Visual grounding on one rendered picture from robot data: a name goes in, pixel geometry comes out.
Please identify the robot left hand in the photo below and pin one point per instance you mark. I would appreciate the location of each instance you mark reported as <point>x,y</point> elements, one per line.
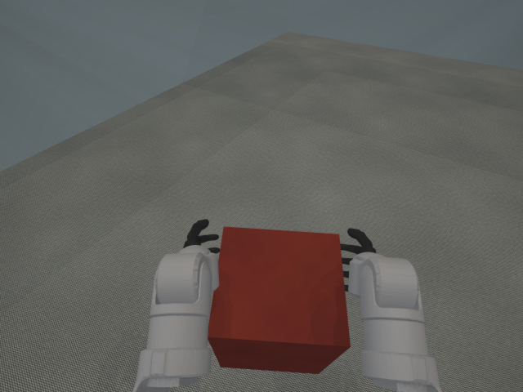
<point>193,237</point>

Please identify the left robot forearm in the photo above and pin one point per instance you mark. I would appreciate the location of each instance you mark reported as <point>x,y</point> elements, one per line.
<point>177,351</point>

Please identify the carton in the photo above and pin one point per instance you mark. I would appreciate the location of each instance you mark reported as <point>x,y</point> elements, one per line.
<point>281,302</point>

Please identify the robot right hand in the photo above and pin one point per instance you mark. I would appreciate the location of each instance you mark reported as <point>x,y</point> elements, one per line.
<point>366,244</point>

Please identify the right robot forearm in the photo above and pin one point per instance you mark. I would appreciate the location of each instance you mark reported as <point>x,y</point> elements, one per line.
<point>395,351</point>

